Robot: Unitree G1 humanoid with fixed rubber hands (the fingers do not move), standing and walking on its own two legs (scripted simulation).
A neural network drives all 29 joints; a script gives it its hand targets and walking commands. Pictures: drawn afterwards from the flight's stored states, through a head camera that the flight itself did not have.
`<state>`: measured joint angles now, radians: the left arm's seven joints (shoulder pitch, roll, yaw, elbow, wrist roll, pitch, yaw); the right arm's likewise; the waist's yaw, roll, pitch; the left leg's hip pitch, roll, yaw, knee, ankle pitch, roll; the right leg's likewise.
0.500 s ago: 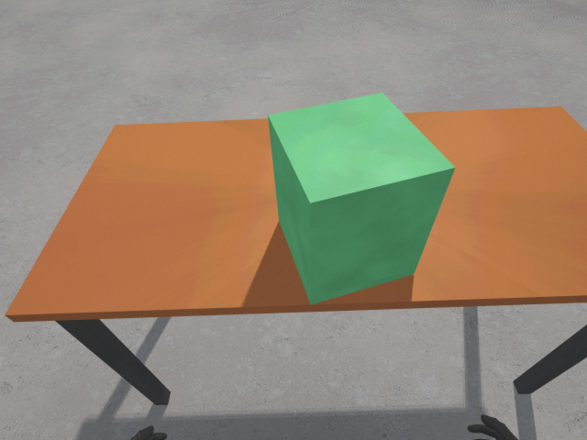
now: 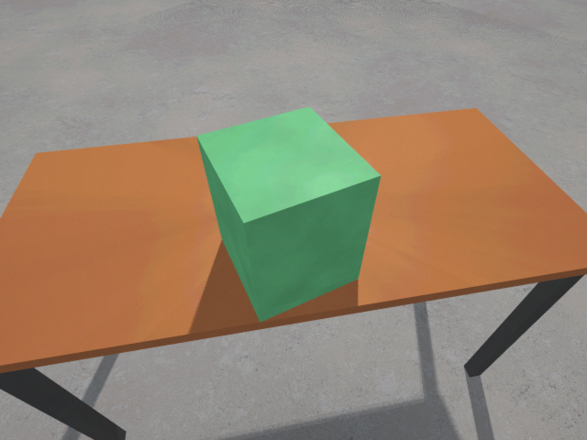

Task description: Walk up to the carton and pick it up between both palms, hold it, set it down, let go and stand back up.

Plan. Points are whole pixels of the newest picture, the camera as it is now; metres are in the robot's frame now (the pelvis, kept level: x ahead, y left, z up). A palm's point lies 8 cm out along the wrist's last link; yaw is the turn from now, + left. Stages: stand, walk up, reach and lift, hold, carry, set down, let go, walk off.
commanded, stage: walk up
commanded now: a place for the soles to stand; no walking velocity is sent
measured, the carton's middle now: (284, 214) +0.48 +0.03 +0.04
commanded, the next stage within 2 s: none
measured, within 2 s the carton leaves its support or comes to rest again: neither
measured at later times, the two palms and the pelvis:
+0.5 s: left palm out of the picture +0.13 +0.22 -0.12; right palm (517, 416) +0.19 -0.31 -0.11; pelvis +0.07 -0.05 -0.02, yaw +7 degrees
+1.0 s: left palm out of the picture +0.14 +0.24 -0.10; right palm (475, 357) +0.28 -0.27 -0.10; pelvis +0.09 -0.05 -0.01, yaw +14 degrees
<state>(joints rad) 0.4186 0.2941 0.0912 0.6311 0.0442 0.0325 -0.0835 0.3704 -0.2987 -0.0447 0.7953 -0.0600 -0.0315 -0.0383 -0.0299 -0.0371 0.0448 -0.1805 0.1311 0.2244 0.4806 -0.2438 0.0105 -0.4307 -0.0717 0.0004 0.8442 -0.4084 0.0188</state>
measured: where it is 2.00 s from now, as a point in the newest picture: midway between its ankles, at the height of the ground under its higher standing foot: outside the picture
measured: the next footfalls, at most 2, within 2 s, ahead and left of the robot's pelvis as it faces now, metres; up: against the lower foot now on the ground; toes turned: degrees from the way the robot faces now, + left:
right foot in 0.10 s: +0.12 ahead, -0.16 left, +0.00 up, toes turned +11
left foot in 0.40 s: +0.13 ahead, +0.08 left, +0.00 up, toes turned +10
